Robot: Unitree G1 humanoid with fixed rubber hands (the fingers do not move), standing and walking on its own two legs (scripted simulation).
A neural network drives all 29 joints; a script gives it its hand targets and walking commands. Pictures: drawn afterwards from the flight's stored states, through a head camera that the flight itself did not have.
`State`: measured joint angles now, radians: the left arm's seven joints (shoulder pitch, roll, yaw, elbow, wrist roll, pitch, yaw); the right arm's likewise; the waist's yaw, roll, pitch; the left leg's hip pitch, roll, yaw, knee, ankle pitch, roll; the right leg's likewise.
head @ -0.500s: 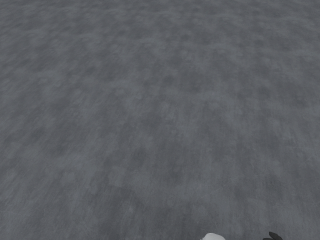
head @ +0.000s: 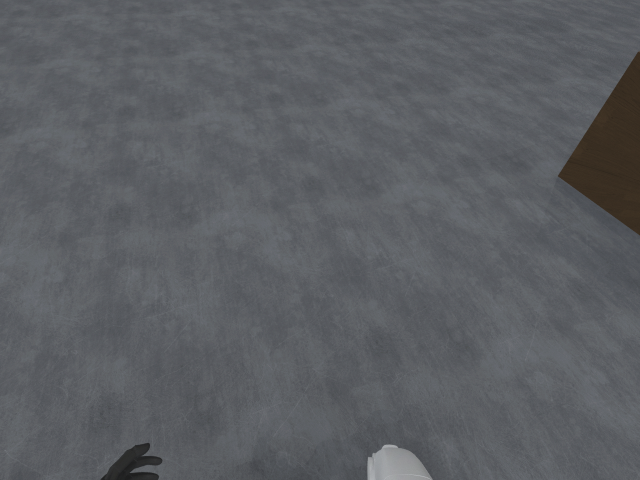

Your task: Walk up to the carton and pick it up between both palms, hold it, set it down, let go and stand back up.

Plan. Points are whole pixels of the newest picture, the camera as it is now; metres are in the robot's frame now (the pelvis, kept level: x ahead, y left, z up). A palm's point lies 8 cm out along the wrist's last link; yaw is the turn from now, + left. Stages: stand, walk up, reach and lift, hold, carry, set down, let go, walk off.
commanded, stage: walk up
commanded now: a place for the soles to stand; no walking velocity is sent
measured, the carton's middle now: out of the picture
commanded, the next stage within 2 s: none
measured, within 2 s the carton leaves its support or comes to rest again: neither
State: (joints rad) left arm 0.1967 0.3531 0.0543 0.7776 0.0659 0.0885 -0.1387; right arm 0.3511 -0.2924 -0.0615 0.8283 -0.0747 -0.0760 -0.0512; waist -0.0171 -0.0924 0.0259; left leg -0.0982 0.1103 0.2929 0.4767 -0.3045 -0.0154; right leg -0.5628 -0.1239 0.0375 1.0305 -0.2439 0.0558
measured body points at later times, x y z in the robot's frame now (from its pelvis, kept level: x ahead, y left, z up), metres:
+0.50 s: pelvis +0.20 -0.11 -0.02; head +0.21 -0.12 +0.43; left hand +0.35 +0.13 -0.14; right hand +0.23 -0.40 -0.12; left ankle +0.35 -0.04 -0.73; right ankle +0.13 -0.22 -0.73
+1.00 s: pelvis +0.36 -0.33 -0.04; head +0.36 -0.35 +0.41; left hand +0.66 -0.26 -0.12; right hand +0.16 -0.55 -0.16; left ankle +0.38 -0.08 -0.68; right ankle +0.36 -0.48 -0.73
